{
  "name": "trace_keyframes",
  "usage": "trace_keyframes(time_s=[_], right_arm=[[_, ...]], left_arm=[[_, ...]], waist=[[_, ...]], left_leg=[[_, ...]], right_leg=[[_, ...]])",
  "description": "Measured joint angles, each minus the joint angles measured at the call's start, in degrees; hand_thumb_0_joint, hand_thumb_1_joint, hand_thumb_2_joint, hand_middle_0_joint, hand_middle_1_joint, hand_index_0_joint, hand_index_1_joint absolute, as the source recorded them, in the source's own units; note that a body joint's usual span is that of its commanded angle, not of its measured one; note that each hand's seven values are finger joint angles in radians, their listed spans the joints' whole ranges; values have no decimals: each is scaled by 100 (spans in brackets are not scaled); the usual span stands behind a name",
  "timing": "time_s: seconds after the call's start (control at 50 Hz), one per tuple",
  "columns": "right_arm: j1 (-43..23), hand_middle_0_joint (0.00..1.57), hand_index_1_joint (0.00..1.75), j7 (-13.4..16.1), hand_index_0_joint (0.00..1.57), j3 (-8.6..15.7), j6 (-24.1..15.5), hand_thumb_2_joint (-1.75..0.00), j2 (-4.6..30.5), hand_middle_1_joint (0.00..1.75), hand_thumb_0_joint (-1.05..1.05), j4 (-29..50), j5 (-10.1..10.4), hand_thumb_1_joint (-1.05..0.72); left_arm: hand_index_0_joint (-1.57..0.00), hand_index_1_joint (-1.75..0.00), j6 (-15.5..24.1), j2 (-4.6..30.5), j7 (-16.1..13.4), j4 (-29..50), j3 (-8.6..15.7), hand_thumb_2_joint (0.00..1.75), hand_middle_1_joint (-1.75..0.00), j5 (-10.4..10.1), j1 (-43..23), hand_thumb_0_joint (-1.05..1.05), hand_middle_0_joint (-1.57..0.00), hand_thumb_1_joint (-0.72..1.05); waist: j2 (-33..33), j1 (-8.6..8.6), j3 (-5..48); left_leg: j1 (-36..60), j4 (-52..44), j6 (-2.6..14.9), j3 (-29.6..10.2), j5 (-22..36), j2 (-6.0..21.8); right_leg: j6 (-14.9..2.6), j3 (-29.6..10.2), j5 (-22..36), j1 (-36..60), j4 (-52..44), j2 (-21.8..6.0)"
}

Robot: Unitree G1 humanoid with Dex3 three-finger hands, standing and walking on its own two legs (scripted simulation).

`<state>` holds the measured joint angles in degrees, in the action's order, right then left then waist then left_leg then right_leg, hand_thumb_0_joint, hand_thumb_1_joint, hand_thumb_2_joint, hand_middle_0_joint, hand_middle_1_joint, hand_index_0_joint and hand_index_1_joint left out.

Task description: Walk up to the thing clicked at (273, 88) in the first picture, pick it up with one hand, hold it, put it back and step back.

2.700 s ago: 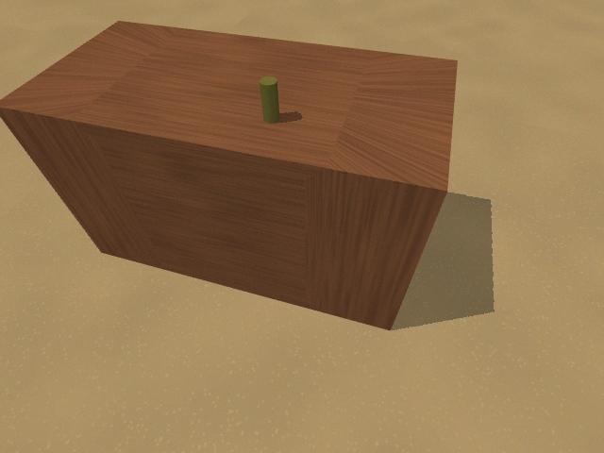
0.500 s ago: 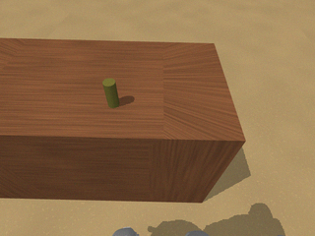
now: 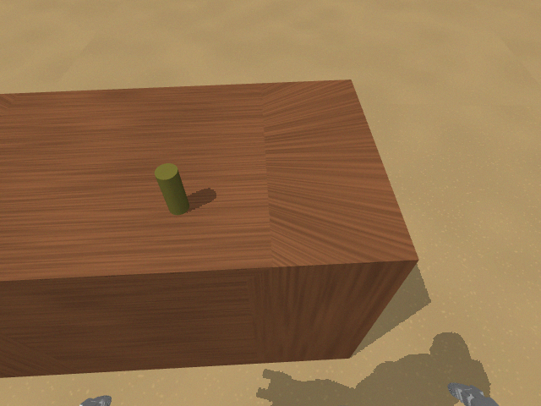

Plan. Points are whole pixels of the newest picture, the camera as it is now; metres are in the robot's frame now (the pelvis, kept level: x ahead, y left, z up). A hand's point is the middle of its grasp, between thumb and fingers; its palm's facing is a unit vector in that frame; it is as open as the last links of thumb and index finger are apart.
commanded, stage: walk up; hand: left
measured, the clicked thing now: (173, 190) +0.49 +0.21 -0.01
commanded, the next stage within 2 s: stand in 1.12 s
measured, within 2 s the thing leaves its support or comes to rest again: neither
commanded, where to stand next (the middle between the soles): +0.04 -0.02 m, yaw +2 degrees
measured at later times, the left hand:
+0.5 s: hand out of the picture +0.10 +0.23 -0.13, palm faces -0.05 -0.95 -0.32, open 7.4 cm
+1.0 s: hand out of the picture +0.10 +0.24 -0.13, palm faces -0.04 -0.94 -0.33, open 7.4 cm
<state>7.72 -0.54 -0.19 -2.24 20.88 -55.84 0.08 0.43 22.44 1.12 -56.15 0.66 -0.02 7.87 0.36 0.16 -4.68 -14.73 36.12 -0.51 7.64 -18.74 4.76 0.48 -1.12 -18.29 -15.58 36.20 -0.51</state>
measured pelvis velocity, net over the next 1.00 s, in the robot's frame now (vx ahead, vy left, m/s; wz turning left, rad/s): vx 0.01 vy -0.01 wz -0.02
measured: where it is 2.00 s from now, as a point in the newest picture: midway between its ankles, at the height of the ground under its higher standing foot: outside the picture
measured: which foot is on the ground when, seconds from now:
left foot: down 0.00-1.00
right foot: down 0.00-1.00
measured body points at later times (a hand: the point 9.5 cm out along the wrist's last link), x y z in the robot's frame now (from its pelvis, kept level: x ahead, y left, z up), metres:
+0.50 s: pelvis +0.00 -0.02 +0.02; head +0.02 -0.02 +0.47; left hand +0.11 +0.28 -0.11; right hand +0.07 -0.33 -0.11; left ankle +0.01 +0.12 -0.73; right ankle +0.01 -0.13 -0.73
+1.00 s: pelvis +0.01 -0.01 +0.02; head +0.03 -0.01 +0.47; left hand +0.11 +0.29 -0.11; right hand +0.10 -0.32 -0.11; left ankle +0.01 +0.12 -0.73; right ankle +0.01 -0.13 -0.73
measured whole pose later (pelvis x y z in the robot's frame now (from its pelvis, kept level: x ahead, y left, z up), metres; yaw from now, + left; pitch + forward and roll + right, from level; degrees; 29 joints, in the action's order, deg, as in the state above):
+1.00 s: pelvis +0.01 -0.01 +0.02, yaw -1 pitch -2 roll +0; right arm 4.3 -0.6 1.2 -1.1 20.5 -64.1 -0.4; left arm -0.6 20.1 1.1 -63.7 1.1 0.6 5.2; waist 0.2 -0.5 -3.4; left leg -6.5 20.4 -1.7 9.2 -11.6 4.8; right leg -0.1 -2.1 -11.5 -8.6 21.9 0.5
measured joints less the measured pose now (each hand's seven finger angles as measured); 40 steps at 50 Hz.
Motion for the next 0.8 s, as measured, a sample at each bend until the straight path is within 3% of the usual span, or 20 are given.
trace_keyframes(time_s=[0.38, 0.8], right_arm=[[-220, 20, 30, -30, 20, 68, 91, -90, 101, 30, 1, -805, -49, -91], [-245, 20, 30, -12, 20, 102, 99, -90, -38, 30, 1, -868, -57, -91]], left_arm=[[-20, -30, -48, -287, 21, -618, -32, 90, -30, 40, -400, 0, -20, 90], [-20, -29, -108, -224, 13, -786, 57, 90, -30, 60, -291, 0, -20, 90]], waist=[[-22, -126, 99], [-20, -88, 108]], left_leg=[[669, -1382, -144, 95, 724, 26], [745, -1521, -120, 150, 735, 16]], right_leg=[[-106, -36, 633, 556, -1201, 111], [-71, -86, 699, 639, -1400, 110]])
